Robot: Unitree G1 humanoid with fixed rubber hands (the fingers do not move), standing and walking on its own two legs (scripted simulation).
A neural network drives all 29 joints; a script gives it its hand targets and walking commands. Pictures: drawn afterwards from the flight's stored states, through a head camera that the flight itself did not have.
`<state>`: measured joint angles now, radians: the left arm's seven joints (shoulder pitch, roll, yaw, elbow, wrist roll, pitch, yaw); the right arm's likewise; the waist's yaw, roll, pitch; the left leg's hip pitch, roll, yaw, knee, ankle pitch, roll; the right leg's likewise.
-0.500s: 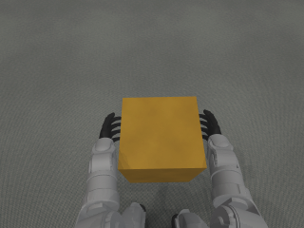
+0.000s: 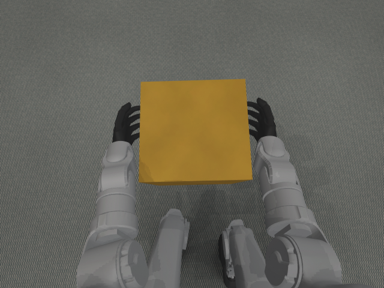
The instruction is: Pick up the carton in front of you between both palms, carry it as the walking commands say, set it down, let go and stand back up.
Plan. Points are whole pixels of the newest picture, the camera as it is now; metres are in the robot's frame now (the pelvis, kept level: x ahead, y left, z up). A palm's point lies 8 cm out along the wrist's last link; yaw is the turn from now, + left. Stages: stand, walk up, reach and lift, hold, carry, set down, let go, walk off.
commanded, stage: set down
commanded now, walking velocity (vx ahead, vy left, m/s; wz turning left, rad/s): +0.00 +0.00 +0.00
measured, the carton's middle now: (194, 142) +0.43 +0.06 -0.15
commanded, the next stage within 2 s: none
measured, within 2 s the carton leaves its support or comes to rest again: rests again in 1.68 s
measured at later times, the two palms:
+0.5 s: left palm (132, 149) +0.42 +0.24 -0.24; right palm (237, 140) +0.47 -0.06 -0.23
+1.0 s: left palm (138, 152) +0.44 +0.25 -0.37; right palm (225, 143) +0.50 -0.04 -0.37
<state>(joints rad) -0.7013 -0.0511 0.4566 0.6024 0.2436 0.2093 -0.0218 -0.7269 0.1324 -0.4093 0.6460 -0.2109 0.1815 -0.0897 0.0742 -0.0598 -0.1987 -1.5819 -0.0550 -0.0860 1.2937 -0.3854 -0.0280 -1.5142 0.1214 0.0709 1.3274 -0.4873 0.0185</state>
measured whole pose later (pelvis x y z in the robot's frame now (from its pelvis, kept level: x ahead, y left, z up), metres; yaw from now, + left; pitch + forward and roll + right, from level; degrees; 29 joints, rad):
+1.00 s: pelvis -0.05 +0.00 -0.22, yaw -4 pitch +43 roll -1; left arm -1.20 0.17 0.49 0.78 0.12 0.25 0.02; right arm -1.36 -0.09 -0.25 0.95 -0.07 0.21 -0.20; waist 0.16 -0.07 0.16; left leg -2.30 -0.06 -0.06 2.03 -0.49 -0.05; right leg -2.24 0.24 0.06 2.07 -0.60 0.09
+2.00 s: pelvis -0.05 -0.01 -0.24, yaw -3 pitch +39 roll +1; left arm -1.30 0.24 0.47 1.03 0.12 0.14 -0.06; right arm -1.44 -0.19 -0.19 1.16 -0.05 0.12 -0.11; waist 0.16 -0.09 0.27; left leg -2.29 0.00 -0.04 2.13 -0.51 -0.04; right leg -2.25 0.18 0.01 2.19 -0.61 0.03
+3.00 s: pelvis -0.03 +0.00 -0.12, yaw +0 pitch +45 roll -2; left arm -1.04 0.31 0.36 0.80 -0.10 0.15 -0.01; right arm -1.17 -0.23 -0.14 0.82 0.01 0.21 -0.13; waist 0.14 -0.05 -0.01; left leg -2.05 -0.03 -0.02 1.70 -0.44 0.00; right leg -1.98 0.09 0.03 1.76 -0.57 0.03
